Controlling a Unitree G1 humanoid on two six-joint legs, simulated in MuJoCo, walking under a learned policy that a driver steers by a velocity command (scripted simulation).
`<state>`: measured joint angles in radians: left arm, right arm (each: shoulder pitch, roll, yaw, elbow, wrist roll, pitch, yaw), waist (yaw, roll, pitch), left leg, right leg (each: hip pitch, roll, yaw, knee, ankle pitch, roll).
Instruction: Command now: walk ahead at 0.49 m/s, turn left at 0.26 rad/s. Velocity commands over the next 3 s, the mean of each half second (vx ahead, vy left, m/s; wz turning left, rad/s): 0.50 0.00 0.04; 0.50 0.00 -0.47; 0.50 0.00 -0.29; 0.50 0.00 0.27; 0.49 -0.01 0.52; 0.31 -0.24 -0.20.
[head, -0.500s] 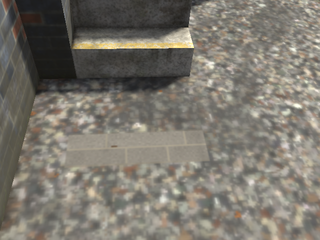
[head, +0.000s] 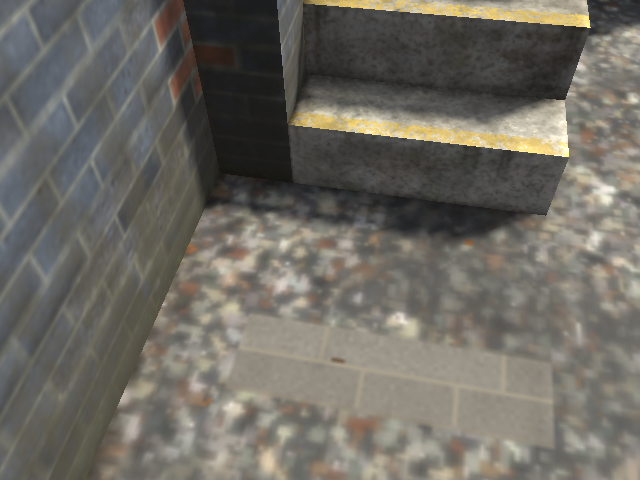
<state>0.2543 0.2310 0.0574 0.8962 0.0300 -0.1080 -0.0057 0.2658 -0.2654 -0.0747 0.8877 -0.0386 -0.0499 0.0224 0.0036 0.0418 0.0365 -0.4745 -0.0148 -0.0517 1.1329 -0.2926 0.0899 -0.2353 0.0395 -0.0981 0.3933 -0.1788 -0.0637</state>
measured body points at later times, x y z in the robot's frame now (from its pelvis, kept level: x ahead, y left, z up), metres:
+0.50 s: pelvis +0.27 +0.04 +0.01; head +0.29 +0.06 +0.46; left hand +0.33 +0.29 -0.14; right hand +0.31 -0.22 -0.12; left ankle +0.26 +0.11 -0.74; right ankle +0.28 -0.11 -0.66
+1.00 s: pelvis +0.53 -0.05 -0.01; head +0.56 -0.07 +0.44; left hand +0.68 +0.20 -0.13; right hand +0.56 -0.32 -0.13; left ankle +0.55 +0.11 -0.65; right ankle +0.55 -0.09 -0.74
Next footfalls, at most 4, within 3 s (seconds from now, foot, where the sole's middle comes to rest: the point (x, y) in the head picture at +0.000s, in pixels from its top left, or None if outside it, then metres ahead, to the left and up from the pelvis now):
0.28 left None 0.30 0.11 -0.78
0.82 right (394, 425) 0.59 -0.10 -0.78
1.36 left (371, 290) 0.94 -0.07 -0.78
1.80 right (469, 266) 1.01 -0.32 -0.78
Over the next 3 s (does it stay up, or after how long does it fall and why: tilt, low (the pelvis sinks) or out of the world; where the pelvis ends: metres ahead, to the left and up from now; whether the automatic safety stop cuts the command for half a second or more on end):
stays up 1.27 -0.19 0.20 its command is cut before an obstacle after 2.5 s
